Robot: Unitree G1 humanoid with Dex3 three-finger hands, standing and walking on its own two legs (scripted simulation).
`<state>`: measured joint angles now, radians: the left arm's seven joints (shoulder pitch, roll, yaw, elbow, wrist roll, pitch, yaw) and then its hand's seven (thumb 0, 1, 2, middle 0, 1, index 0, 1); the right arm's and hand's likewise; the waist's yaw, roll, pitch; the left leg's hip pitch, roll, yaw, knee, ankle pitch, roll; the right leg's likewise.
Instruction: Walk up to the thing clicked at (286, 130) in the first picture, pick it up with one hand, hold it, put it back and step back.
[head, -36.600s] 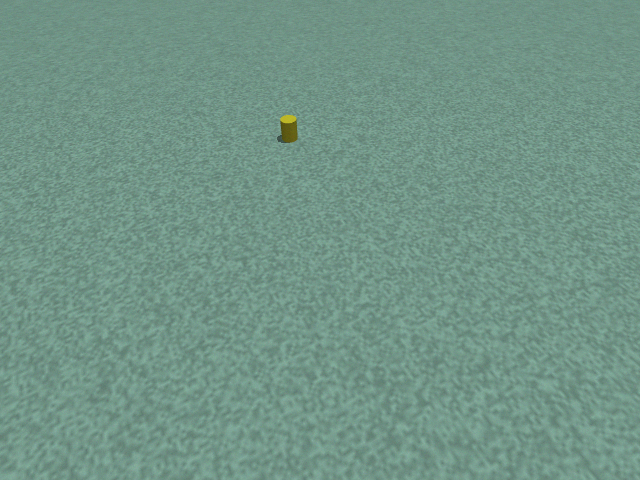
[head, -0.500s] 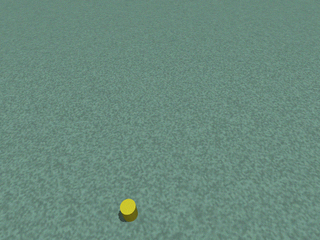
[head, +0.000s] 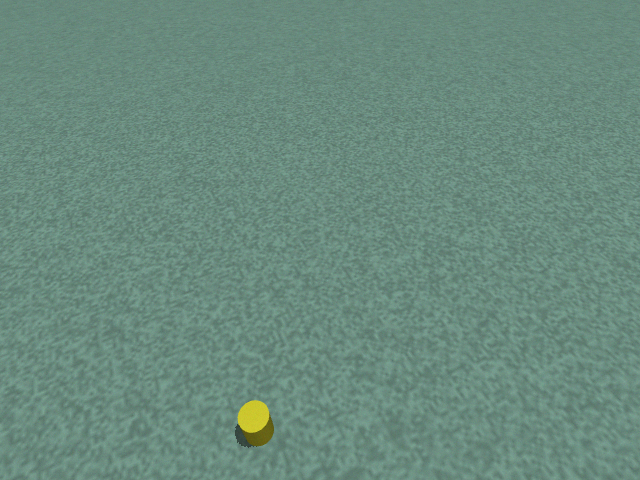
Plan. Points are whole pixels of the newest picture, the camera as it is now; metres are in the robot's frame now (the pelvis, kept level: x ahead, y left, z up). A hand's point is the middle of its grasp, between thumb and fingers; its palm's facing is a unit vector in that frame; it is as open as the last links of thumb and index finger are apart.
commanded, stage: stand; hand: left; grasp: from above
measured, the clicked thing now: (256, 423) +0.46 +0.23 -0.72
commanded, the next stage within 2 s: step back in 0.70 s
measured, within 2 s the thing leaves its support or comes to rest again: neither
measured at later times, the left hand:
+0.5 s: hand out of the picture +0.07 +0.25 -0.16, palm faces +0.01 -0.94 -0.34, open 7.4 cm
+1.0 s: hand out of the picture +0.09 +0.31 -0.18, palm faces +0.01 -0.93 -0.37, open 7.4 cm
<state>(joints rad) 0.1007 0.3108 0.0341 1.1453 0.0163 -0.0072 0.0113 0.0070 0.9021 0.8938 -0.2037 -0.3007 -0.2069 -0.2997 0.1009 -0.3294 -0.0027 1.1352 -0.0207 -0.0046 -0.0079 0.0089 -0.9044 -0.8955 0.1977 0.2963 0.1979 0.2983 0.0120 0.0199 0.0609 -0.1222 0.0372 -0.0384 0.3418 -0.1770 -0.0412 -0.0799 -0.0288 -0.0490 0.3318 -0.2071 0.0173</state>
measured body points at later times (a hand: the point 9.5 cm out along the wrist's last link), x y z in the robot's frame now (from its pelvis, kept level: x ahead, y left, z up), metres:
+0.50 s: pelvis +0.00 +0.00 +0.00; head +0.01 -0.01 +0.45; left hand +0.07 +0.30 -0.13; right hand +0.07 -0.29 -0.14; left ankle +0.01 +0.15 -0.75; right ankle -0.02 -0.13 -0.75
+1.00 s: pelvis -0.05 +0.04 -0.03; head +0.02 +0.05 +0.42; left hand +0.09 +0.35 -0.15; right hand +0.04 -0.29 -0.14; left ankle -0.04 +0.14 -0.75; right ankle -0.02 -0.12 -0.74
